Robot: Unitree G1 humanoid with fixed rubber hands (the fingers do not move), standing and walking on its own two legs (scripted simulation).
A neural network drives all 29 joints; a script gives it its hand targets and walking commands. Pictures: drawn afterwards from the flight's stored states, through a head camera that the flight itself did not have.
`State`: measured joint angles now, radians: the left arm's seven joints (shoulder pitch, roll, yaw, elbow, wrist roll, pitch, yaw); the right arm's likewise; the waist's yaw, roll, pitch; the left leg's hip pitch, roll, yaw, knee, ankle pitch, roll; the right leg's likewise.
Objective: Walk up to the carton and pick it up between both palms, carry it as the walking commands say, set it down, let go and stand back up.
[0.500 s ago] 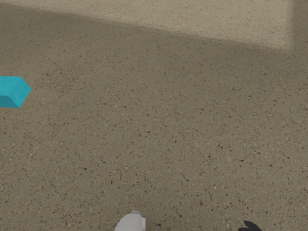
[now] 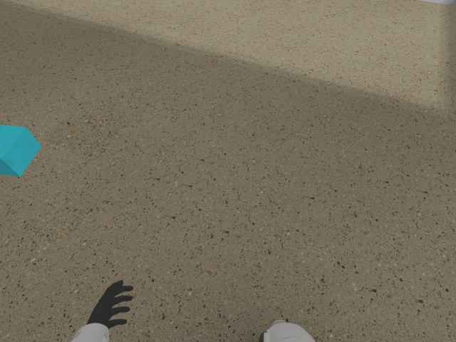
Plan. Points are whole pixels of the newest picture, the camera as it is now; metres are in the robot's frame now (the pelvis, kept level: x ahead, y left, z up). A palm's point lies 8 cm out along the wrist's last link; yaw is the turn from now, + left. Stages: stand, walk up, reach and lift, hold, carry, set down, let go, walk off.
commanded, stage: walk up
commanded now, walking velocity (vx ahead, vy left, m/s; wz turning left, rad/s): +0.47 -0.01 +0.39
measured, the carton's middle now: (1, 149) +1.26 +1.15 -0.70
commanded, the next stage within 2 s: none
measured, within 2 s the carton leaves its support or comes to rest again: neither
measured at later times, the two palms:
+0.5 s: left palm out of the picture +0.17 +0.30 -0.15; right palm (296, 220) +0.38 -0.19 -0.16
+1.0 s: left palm (80, 207) +0.44 +0.31 -0.09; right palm (279, 159) +0.55 -0.19 -0.14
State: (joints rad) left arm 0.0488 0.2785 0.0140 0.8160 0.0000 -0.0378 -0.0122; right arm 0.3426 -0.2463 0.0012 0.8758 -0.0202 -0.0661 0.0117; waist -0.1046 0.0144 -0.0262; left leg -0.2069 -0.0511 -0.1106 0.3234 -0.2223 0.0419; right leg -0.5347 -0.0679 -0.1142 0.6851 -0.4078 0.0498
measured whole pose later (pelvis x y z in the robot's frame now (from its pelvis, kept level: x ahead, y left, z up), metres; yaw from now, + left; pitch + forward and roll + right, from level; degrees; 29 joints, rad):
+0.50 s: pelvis +0.24 +0.03 -0.03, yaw +10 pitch +3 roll -1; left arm 0.37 0.27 0.01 0.94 0.00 -0.05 -0.01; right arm 0.20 -0.26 0.00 0.87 -0.02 -0.05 0.05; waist 0.05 0.04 0.04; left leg -0.49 0.04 0.01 0.60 -0.14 0.01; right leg -0.06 -0.15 -0.25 0.62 -0.47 0.06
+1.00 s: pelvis +0.44 +0.03 +0.00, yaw +17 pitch -1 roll +3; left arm 0.23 0.27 0.01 0.86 0.00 -0.05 -0.02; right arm 0.32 -0.26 0.00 0.87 -0.02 -0.02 0.04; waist -0.01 0.02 0.03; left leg -0.46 0.04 -0.05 1.13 -0.29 -0.04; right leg -0.16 -0.09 -0.19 0.41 -0.23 -0.03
